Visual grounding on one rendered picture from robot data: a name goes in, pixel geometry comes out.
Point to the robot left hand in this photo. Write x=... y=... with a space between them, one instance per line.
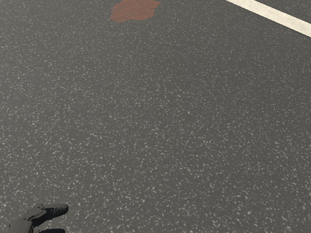
x=38 y=215

